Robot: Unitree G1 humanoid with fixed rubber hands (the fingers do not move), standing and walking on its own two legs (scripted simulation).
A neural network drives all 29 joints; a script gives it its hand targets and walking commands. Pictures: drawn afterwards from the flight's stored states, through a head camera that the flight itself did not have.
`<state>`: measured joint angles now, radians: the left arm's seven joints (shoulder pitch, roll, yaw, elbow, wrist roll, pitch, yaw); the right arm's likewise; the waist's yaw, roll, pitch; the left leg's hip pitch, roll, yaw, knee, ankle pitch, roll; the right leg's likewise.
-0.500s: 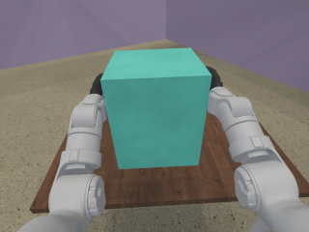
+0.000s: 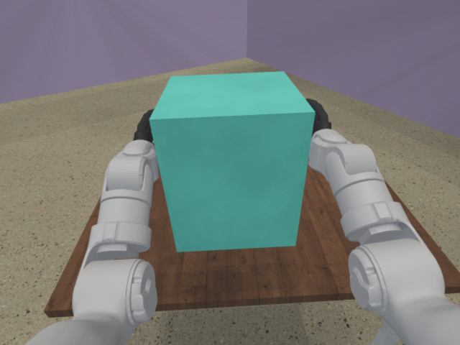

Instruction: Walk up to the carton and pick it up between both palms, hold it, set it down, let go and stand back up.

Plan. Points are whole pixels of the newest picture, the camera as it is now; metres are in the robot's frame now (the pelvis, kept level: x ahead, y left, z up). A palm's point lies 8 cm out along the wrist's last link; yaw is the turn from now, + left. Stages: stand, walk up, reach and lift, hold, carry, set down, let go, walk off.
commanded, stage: hold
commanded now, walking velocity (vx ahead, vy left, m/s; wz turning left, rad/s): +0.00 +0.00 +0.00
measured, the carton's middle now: (231, 159) +0.38 +0.03 +0.20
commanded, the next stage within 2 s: set down in 0.34 s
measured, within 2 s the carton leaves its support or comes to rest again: neither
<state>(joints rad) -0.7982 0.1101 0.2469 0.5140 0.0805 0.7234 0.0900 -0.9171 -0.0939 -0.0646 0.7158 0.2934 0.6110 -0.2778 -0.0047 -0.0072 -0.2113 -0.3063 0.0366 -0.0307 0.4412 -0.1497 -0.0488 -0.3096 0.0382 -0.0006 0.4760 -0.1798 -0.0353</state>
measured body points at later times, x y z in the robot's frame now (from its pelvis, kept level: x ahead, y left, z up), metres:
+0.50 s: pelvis +0.00 +0.00 +0.00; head -0.07 +0.00 +0.44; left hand +0.39 +0.18 +0.22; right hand +0.40 -0.12 +0.23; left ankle +0.05 +0.15 -0.74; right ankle +0.04 -0.09 -0.74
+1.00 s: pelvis +0.02 -0.01 +0.00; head +0.00 +0.01 +0.45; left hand +0.42 +0.20 +0.15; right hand +0.45 -0.10 +0.19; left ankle +0.05 +0.15 -0.74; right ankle +0.04 -0.09 -0.74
